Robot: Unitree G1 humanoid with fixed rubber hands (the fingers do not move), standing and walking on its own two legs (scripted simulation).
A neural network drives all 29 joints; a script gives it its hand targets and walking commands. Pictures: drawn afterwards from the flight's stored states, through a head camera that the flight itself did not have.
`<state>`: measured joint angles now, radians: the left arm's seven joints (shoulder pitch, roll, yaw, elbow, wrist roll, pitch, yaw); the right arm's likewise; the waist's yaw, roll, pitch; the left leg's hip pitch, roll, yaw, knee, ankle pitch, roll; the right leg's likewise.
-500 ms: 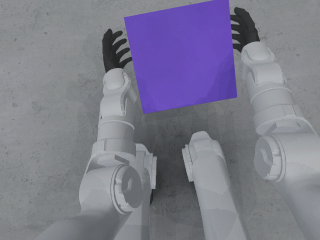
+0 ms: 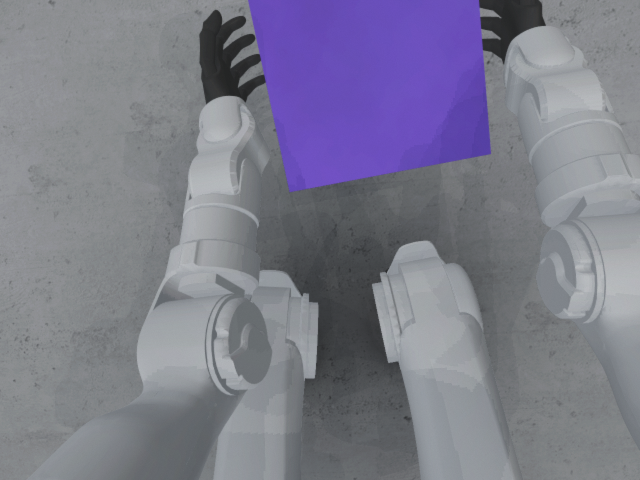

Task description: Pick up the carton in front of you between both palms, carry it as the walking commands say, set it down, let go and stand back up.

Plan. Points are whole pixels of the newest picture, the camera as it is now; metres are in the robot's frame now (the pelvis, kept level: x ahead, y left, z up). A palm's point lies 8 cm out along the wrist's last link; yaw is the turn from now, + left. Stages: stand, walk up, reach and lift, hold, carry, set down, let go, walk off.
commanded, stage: set down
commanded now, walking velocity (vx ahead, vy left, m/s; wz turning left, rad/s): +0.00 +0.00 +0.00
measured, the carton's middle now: (363, 85) +0.52 -0.10 -0.24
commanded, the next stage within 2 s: none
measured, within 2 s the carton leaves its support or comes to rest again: rests again in 0.46 s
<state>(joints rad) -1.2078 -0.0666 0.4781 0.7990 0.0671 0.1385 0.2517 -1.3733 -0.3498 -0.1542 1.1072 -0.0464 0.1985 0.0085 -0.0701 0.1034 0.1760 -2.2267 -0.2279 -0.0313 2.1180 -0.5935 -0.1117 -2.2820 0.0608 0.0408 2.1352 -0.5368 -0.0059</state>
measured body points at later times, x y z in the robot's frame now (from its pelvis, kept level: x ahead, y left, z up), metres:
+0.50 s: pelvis +0.01 +0.01 -0.01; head +0.35 -0.07 +0.27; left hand +0.54 +0.05 -0.16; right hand +0.53 -0.25 -0.17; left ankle +0.11 +0.12 -0.35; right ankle +0.11 -0.11 -0.35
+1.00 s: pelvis +0.00 +0.00 -0.02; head +0.36 -0.07 +0.25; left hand +0.52 +0.08 -0.21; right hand +0.48 -0.29 -0.23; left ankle +0.11 +0.12 -0.35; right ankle +0.11 -0.11 -0.35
